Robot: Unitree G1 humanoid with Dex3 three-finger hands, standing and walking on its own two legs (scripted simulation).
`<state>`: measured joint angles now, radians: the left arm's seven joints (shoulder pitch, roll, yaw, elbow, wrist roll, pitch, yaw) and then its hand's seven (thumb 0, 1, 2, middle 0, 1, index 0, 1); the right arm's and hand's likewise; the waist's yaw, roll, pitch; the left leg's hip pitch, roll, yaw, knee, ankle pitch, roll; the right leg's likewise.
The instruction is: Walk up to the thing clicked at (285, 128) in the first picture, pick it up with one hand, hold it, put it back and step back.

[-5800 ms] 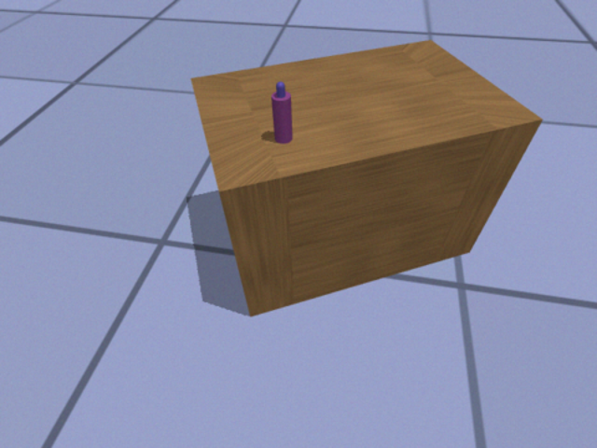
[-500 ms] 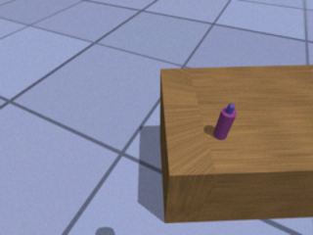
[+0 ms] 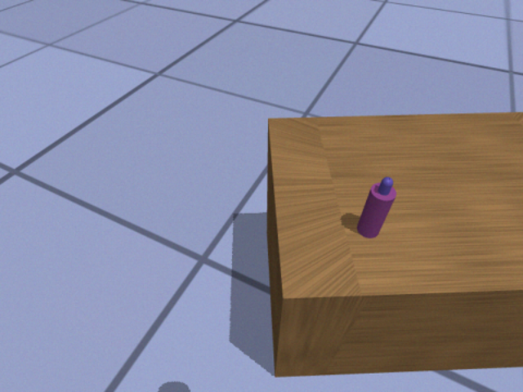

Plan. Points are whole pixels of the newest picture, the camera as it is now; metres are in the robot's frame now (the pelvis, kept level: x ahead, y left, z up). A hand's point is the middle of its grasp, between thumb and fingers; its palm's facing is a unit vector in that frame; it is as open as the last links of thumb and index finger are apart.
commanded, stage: stand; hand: right
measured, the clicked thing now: (377, 206) +0.49 -0.23 -0.05
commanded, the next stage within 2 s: rise first in 0.26 s
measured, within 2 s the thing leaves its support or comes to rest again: neither
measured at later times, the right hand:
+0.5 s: hand out of the picture +0.12 -0.24 -0.15, palm faces +0.11 +0.94 -0.32, open 8.7 cm
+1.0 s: hand (456, 377) +0.16 -0.27 -0.06, palm faces +0.29 +0.89 -0.36, open 16.9 cm
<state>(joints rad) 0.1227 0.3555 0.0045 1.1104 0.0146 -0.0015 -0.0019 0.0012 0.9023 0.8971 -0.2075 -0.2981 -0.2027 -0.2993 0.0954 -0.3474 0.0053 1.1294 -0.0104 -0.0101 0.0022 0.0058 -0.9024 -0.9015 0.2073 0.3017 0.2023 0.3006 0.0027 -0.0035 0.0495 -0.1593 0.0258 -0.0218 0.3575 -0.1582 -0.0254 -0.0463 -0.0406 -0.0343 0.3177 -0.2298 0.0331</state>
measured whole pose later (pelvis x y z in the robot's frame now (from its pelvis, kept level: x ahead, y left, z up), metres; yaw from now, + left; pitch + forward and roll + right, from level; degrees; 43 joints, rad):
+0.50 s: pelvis -0.02 +0.00 -0.01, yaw -1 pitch -1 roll +0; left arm 0.11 0.32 0.05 0.95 -0.07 -0.08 0.04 0.01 0.76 0.75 -0.12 -0.19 -0.11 -0.19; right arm 0.06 -0.31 -0.04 0.98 0.07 -0.07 -0.04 0.01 -0.76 -0.76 0.14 0.20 0.14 0.19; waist 0.00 0.00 0.09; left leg -0.25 0.03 -0.01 0.43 -0.17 -0.02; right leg -0.15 -0.04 -0.01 0.42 -0.25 0.03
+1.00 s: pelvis +0.00 +0.00 +0.00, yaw -3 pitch +0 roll +0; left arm 0.20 0.24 0.10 0.66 -0.03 -0.09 0.09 -0.01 -0.41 0.08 -0.07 -0.05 -0.06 -0.06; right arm 0.28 -0.29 -0.15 0.44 0.03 -0.07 -0.08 0.00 0.41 -0.08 0.06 0.06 0.06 0.06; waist -0.02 -0.03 0.02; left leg -0.21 0.05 0.02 0.42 -0.20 -0.03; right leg -0.14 -0.03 0.02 0.41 -0.27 0.03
